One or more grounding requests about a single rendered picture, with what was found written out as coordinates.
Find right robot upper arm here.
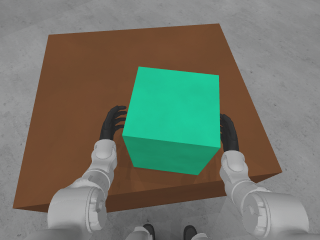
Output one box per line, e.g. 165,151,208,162
242,191,320,240

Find robot left foot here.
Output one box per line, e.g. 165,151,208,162
143,224,155,240

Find left robot upper arm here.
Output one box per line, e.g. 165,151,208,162
23,186,107,240

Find right robot hand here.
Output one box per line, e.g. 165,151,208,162
220,113,239,152

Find robot left forearm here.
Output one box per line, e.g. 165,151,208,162
47,139,118,227

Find pedestal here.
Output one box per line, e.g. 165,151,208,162
12,23,282,213

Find robot foot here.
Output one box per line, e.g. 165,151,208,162
143,224,155,240
183,225,197,240

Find carton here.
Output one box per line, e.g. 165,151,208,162
122,66,221,175

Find robot right forearm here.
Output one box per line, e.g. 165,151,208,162
219,150,309,231

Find robot right foot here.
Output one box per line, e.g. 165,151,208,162
183,225,197,240

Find left robot hand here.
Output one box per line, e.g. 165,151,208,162
99,105,127,141

